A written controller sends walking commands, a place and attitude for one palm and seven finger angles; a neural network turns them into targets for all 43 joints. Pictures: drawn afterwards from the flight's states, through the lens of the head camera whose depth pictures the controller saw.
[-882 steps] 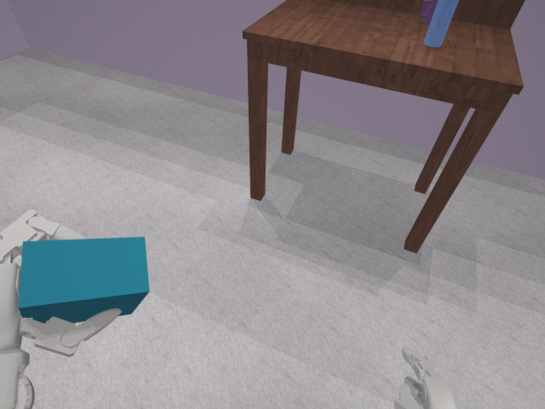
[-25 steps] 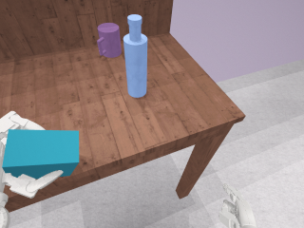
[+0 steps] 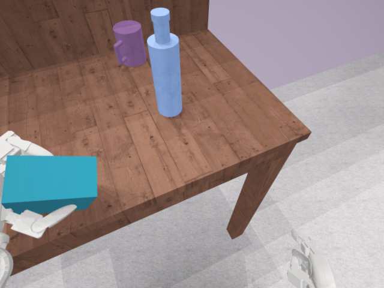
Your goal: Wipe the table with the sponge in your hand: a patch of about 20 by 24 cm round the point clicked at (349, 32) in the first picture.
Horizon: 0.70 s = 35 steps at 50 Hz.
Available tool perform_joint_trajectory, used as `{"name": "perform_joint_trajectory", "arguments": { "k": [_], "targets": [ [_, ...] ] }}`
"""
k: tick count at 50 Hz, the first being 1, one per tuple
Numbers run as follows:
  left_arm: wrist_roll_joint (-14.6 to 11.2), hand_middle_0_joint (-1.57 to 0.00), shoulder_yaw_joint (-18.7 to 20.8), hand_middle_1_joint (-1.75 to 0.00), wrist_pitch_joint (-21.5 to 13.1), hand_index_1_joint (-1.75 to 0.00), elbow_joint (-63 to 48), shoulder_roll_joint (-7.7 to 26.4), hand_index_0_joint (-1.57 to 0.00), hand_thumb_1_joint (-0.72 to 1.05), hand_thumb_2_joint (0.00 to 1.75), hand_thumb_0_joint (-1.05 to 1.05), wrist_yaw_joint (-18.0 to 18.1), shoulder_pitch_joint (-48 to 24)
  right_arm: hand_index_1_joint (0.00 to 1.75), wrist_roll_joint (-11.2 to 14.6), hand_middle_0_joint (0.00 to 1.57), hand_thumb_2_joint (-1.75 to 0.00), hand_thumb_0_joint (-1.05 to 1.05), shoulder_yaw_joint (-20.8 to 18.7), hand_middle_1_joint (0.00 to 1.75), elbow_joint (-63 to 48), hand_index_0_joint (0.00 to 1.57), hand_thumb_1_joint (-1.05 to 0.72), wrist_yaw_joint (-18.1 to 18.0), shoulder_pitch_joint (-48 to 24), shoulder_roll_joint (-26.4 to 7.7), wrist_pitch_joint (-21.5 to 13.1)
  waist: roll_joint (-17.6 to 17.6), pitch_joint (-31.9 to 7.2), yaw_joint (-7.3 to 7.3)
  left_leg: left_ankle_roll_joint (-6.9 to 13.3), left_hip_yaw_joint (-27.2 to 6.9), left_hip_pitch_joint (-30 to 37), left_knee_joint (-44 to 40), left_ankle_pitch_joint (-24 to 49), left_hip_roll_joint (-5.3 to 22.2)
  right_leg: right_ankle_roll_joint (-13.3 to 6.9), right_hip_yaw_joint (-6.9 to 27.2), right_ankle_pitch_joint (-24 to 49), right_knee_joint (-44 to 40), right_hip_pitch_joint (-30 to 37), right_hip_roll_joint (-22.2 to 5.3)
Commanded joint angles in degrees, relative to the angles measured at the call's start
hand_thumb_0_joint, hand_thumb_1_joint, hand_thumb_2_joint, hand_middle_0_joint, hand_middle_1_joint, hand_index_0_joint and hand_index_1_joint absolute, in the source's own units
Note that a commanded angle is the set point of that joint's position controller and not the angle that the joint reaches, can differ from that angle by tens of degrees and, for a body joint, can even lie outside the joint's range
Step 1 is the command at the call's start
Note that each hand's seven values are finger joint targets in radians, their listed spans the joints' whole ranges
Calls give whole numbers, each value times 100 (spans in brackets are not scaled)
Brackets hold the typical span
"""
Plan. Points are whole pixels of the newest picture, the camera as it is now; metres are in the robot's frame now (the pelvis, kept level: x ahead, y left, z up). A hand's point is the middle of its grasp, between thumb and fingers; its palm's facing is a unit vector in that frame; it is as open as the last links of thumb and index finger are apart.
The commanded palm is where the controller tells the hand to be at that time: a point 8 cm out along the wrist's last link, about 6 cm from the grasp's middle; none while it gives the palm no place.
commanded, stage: come to a stop and stand still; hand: left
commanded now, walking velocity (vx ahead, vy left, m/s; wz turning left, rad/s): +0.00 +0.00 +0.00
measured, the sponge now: (65, 186) +0.24 +0.22 +0.14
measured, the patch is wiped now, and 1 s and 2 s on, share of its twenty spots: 0.00 0.00 0.00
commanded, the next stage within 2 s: look again from close up in 0.82 s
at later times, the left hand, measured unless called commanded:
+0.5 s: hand out of the picture +0.22 +0.31 +0.16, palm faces +0.40 -0.86 -0.32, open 10.4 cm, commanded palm +0.16 +0.34 +0.18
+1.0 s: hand out of the picture +0.22 +0.32 +0.16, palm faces +0.41 -0.83 -0.36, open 10.4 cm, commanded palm +0.16 +0.35 +0.18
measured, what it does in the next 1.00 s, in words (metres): shifts its weight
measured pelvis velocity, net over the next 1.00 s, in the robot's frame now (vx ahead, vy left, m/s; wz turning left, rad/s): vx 0.01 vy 0.07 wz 0.03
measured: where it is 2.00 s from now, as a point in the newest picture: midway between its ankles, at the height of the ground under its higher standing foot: outside the picture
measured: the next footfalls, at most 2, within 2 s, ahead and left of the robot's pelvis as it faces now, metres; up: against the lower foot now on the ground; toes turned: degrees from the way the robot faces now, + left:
none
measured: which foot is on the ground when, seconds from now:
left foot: down 0.00-1.00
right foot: down 0.00-1.00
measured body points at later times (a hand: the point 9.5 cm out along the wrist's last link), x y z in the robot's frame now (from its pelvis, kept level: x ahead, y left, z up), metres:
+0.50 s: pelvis +0.01 +0.06 +0.01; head +0.03 +0.09 +0.46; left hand +0.20 +0.35 +0.18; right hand +0.21 -0.15 -0.05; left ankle +0.01 +0.13 -0.73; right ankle +0.04 -0.08 -0.73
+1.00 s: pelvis +0.01 +0.07 +0.01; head +0.04 +0.10 +0.45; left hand +0.19 +0.37 +0.18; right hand +0.19 -0.15 -0.06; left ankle +0.01 +0.13 -0.73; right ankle +0.04 -0.08 -0.73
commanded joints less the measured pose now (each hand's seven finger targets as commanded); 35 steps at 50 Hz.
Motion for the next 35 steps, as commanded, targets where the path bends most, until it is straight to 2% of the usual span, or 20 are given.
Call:
{"name": "perform_joint_trajectory", "arguments": {
  "k": [1,2,3,4,6,8,9,11,14,17,18,19,21,23,24,28,29,33,34,35],
  "targets": [
    [-66,-120,934,-160,-392,-160,-1411,1312,-120,10,130,0,224,213,30,-15,20,-90,0,-156,30,-823,20,-90,-128,-506,-413,-318,-1318,-1186,149,181,-390,-5,110,-150,-187,171,1230,-198,-1459,512,-1035],
    [-73,-120,1050,-160,-388,-160,-1361,1361,-120,10,130,0,254,153,30,-34,20,-90,0,-143,30,-790,20,-90,-185,-504,-387,-296,-1398,-1096,104,170,-457,55,232,-174,-262,22,1407,-654,-1681,299,-1187],
    [-69,-120,1283,-160,-382,-160,-1405,1620,-120,10,130,0,346,151,30,-42,20,-90,0,-119,30,-716,20,-90,-240,-615,-402,-238,-1056,-1060,79,171,-477,262,135,-93,-244,-83,1468,-871,-1717,60,-1203],
    [-80,-120,1070,-160,-397,-160,-1315,1306,-120,10,130,0,362,85,30,-61,20,-90,0,-102,30,-684,20,-90,-284,-558,-382,-211,-841,-1051,19,198,-508,348,-77,-67,-219,-94,1310,-983,-1646,43,-1190],
    [-68,-120,824,-160,-426,-160,-1180,1049,-120,10,130,0,344,-64,30,-72,20,-90,0,-70,30,-642,20,-90,-322,-559,-420,-222,-96,-912,12,235,-630,559,-596,100,-91,30,1103,-980,-1458,-86,-876],
    [0,-120,639,-160,-447,-160,-1187,928,-120,10,130,0,317,-181,30,-80,20,-90,0,-19,30,-613,20,-90,-338,-698,-423,-245,666,-842,53,300,-820,436,-1142,66,176,162,752,-519,-1078,196,-517],
    [51,-120,534,-160,-451,-160,-1200,878,-120,10,130,0,316,-378,30,-76,20,-90,0,-15,30,-610,20,-90,-342,-640,-456,-264,864,-838,57,370,-956,44,-1357,-205,333,209,562,-321,-795,584,-489],
    [139,-120,284,-160,-413,-160,-1201,715,-120,10,130,0,291,-661,30,-40,20,-90,0,-8,30,-624,20,-90,-302,-598,-442,-308,808,-864,86,383,-916,-269,-1440,-143,397,237,454,141,-568,1057,-442],
    [187,-120,67,-160,-354,-160,-1371,600,-120,10,130,0,280,-858,30,-44,20,-90,0,-13,30,-631,20,-90,-255,-607,-471,-375,382,-998,65,329,-834,-126,-1314,122,315,269,374,449,-672,1206,-456],
    [217,-120,150,-160,-315,-160,-1459,695,-120,10,130,0,304,-753,30,-65,20,-90,0,-26,30,-644,20,-90,-220,-609,-464,-363,120,-1049,78,253,-785,87,-1173,558,204,250,417,801,-848,1247,-484],
    [203,-120,335,-160,-292,-160,-1455,846,-120,10,130,0,325,-601,30,-64,20,-90,0,-5,30,-641,20,-90,-206,-696,-463,-359,137,-1122,94,214,-728,189,-1135,713,155,256,383,922,-844,1258,-446],
    [203,-120,244,-160,-303,-160,-1480,717,-120,10,130,0,323,-643,30,-83,20,-90,0,-6,30,-651,20,-90,-210,-660,-458,-320,191,-1098,68,202,-777,125,-1166,721,162,239,367,909,-841,1307,-480],
    [188,-120,365,-160,-301,-160,-1521,795,-120,10,130,0,327,-620,30,-85,20,-90,0,-6,30,-672,20,-90,-211,-657,-448,-266,325,-1062,75,155,-791,92,-1210,808,151,223,374,986,-826,1359,-465],
    [190,-120,597,-160,-316,-160,-1555,987,-120,10,130,0,349,-480,30,-87,20,-90,0,6,30,-692,20,-90,-210,-740,-428,-226,622,-1130,90,140,-747,86,-1240,866,145,231,305,1049,-764,1461,-416],
    [172,-120,475,-160,-326,-160,-1490,824,-120,10,130,0,335,-423,30,-94,20,-90,0,16,30,-709,20,-90,-215,-672,-382,-187,556,-1091,74,135,-810,21,-1246,910,175,228,258,1063,-776,1503,-444],
    [160,-120,505,-160,-324,-160,-1567,855,-120,10,130,0,311,-339,30,-60,20,-90,0,-4,30,-757,20,-90,-199,-725,-411,-146,678,-1183,71,43,-742,254,-1209,1309,169,242,203,1217,-702,1466,-387],
    [156,-120,315,-160,-330,-160,-1599,686,-120,10,130,0,289,-354,30,-65,20,-90,0,-4,30,-768,20,-90,-195,-636,-404,-115,619,-1110,50,20,-818,237,-1218,1377,207,236,162,1156,-703,1432,-397],
    [190,-120,374,-160,-300,-160,-1704,784,-120,10,130,0,297,-392,30,-41,20,-90,0,-34,30,-769,20,-90,-178,-700,-445,-111,632,-1193,63,-70,-798,508,-1238,1718,271,273,110,964,-528,1289,-325],
    [191,-120,221,-160,-303,-160,-1745,647,-120,10,130,0,290,-431,30,-56,20,-90,0,-42,30,-766,20,-90,-177,-619,-447,-75,673,-1133,49,-88,-881,479,-1233,1783,293,267,87,853,-542,1258,-332],
    [205,-120,339,-160,-284,-160,-1719,773,-120,10,130,0,308,-384,30,-55,20,-90,0,-63,30,-775,20,-90,-179,-595,-454,-49,544,-1162,64,-109,-904,482,-1184,1951,318,268,74,903,-584,1321,-344]
  ]
}}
